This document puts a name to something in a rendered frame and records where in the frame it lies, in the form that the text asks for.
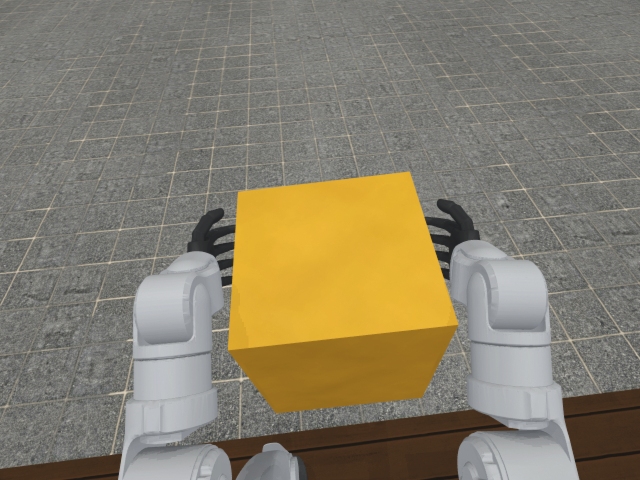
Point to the right robot forearm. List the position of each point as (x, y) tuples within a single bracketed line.
[(509, 328)]

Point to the carton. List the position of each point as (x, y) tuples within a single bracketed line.
[(337, 297)]

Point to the right robot hand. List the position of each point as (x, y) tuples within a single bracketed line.
[(461, 230)]

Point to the left robot forearm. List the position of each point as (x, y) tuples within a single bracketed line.
[(172, 338)]

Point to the robot left shin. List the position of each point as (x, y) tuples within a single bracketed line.
[(273, 446)]

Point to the right robot upper arm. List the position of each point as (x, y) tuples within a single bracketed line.
[(513, 455)]

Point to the robot left thigh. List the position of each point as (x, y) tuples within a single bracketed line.
[(270, 465)]

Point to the left robot hand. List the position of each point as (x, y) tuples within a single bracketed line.
[(203, 239)]

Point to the left robot upper arm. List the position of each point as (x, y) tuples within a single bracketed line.
[(183, 462)]

